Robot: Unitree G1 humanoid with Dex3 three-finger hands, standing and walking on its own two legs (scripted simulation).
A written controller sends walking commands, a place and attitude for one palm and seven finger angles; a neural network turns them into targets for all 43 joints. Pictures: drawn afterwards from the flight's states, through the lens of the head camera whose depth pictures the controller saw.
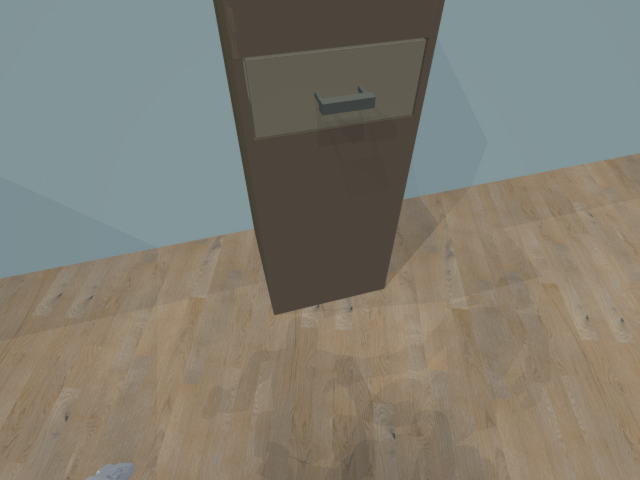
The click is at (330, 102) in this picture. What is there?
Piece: drawer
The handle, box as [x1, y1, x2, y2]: [314, 85, 375, 115]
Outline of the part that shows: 375,97 371,92 367,92 361,85 358,86 358,94 323,98 318,91 314,92 314,95 319,103 319,110 322,115 374,107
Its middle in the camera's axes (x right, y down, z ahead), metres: +0.05 -0.30 +0.83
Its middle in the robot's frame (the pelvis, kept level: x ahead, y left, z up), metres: +0.84 +0.00 +0.07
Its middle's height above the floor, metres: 0.84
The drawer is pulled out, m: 0.00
